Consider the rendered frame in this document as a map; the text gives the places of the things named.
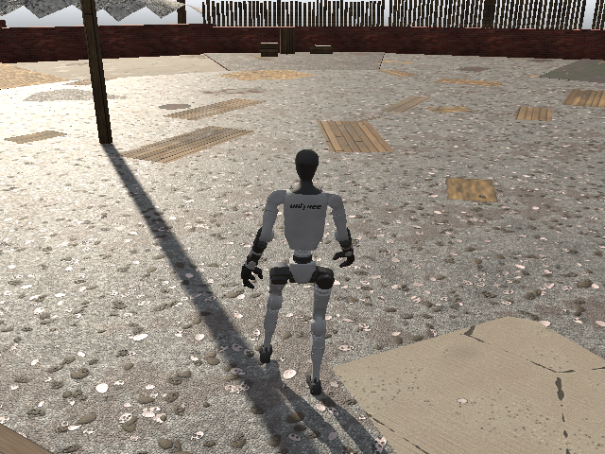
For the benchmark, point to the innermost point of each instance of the left robot hand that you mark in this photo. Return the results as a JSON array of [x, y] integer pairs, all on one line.
[[246, 275]]

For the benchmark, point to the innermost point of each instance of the right robot upper arm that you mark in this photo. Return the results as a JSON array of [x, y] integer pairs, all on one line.
[[335, 201]]

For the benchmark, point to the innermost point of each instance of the right robot forearm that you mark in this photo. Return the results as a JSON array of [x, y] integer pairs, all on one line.
[[346, 245]]

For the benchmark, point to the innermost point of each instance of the right robot hand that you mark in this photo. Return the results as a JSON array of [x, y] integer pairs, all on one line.
[[348, 262]]

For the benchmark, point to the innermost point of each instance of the humanoid robot head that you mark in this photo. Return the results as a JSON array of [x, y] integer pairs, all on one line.
[[306, 161]]

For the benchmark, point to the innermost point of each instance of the left robot upper arm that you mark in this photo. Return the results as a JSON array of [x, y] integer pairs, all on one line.
[[275, 198]]

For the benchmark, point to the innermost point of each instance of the left robot forearm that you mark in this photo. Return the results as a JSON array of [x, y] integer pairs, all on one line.
[[256, 251]]

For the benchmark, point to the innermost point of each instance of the robot left shin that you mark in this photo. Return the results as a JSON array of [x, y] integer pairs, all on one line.
[[270, 322]]

